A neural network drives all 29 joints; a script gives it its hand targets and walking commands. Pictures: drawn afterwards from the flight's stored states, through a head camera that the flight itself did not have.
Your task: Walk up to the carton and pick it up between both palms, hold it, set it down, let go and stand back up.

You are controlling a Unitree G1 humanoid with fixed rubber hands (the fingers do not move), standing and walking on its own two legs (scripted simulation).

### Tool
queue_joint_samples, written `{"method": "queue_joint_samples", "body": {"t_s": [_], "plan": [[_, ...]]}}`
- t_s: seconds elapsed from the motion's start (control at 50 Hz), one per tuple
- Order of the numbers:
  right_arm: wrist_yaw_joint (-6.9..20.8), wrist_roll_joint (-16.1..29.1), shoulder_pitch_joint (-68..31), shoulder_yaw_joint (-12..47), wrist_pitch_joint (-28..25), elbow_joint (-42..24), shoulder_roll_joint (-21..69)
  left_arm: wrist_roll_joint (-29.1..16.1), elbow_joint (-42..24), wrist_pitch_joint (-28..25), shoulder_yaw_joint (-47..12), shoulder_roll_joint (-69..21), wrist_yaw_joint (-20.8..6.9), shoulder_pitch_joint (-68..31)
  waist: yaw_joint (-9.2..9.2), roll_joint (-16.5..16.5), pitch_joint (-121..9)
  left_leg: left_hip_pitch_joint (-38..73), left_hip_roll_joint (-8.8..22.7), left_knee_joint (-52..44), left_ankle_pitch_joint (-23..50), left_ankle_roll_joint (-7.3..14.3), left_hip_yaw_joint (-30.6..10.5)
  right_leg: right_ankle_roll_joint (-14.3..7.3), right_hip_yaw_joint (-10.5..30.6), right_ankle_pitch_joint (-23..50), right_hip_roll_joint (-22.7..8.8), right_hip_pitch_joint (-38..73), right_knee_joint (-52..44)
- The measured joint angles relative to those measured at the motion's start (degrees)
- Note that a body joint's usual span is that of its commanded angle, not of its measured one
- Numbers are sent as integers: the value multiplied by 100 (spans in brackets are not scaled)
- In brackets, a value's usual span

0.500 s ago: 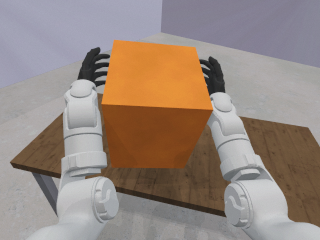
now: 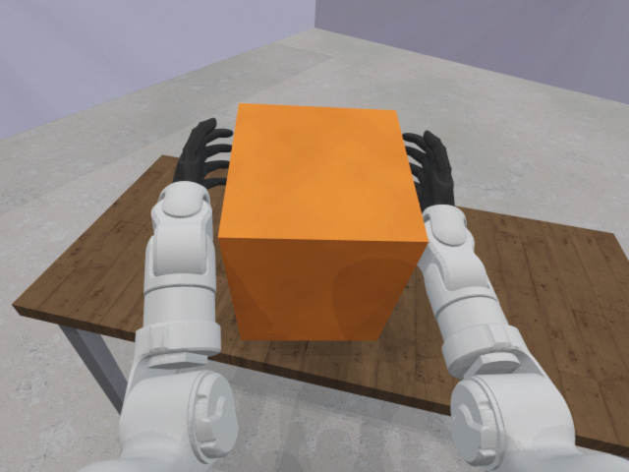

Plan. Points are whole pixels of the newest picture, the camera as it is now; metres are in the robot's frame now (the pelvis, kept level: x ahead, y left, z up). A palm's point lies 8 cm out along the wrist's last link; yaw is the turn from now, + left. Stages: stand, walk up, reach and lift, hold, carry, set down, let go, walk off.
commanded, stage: set down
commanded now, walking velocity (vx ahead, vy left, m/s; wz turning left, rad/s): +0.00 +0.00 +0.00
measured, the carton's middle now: (313, 232) +0.40 -0.01 +0.13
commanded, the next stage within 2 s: none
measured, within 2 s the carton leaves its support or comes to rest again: neither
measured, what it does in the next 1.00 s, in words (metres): stands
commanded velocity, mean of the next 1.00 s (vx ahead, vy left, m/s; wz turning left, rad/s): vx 0.00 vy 0.00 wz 0.00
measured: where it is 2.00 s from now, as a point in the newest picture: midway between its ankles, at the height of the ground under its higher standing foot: outside the picture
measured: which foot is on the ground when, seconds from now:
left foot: down 0.00-1.00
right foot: down 0.00-1.00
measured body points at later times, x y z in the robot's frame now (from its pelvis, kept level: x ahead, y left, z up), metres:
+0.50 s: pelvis +0.01 +0.00 +0.00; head -0.02 +0.03 +0.45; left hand +0.43 +0.12 +0.17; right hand +0.40 -0.18 +0.17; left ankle +0.02 +0.11 -0.75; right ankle -0.01 -0.11 -0.75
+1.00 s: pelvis +0.02 +0.00 +0.00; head +0.01 +0.03 +0.45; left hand +0.45 +0.12 +0.14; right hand +0.41 -0.17 +0.14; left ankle +0.02 +0.11 -0.75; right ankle -0.01 -0.11 -0.75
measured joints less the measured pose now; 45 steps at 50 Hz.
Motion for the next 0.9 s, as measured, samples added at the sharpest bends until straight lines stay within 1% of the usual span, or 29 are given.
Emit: {"method": "queue_joint_samples", "body": {"t_s": [0.08,0.18,0.34,0.5,0.62,0.78,0.9], "plan": [[36,-172,5,-181,-145,112,73,-41,221,-209,38,7,14,-2,46,47,-24,-1,-2,-24,3,-6,4,1,-21,4,-7,7,-33],[57,-391,10,-362,-201,261,157,-73,521,-355,94,39,10,-11,47,47,33,2,-5,-59,17,-13,-11,-2,-66,1,-14,15,-55],[45,-421,101,-403,-430,262,149,-224,738,-692,-10,54,129,37,31,57,-6,-175,44,-6,2,-48,7,-25,-88,32,24,-133,-78],[89,-634,-24,-694,-439,523,181,-154,1285,-871,216,42,123,-201,79,94,-75,-198,62,-123,51,-44,110,-32,-24,42,26,-250,-63],[98,-836,-21,-863,-472,507,256,-176,1561,-1104,345,53,94,-262,122,122,-103,-236,62,-179,71,-35,144,-22,-21,58,19,-304,-98],[126,-1030,-26,-1055,-555,564,359,-241,1766,-1308,381,108,74,-235,168,123,-103,-324,51,-198,66,-25,186,-6,-23,61,-3,-400,-114],[170,-1135,5,-1228,-709,660,391,-261,1889,-1431,289,114,147,-229,184,145,-200,-454,57,-161,30,-25,215,-1,-30,64,-7,-508,-136]]}}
